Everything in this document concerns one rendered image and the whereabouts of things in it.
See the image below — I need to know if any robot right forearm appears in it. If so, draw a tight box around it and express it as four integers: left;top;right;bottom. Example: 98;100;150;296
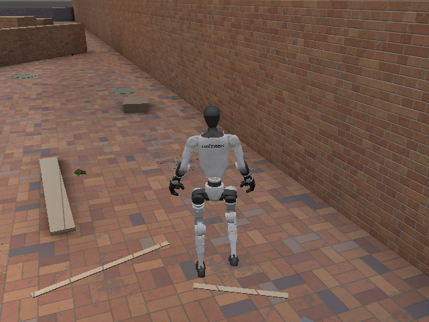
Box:
240;160;253;183

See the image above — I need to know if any right robot upper arm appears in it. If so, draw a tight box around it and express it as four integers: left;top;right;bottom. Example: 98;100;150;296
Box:
227;134;246;171

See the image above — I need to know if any left robot upper arm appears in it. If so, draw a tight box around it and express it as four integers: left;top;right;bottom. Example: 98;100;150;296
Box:
179;136;199;172

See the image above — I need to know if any robot left forearm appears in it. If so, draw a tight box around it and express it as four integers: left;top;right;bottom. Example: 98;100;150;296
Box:
171;162;185;184

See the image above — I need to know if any robot right hand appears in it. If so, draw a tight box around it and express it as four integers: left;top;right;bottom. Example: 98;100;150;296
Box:
240;179;255;193

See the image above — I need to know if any robot right thigh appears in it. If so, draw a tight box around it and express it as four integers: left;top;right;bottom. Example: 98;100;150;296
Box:
223;186;237;223

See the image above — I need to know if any robot right shin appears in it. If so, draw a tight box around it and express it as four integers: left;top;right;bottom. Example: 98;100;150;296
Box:
227;212;237;258

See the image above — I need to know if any robot left hand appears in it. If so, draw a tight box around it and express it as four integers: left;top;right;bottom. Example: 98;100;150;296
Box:
169;181;184;196

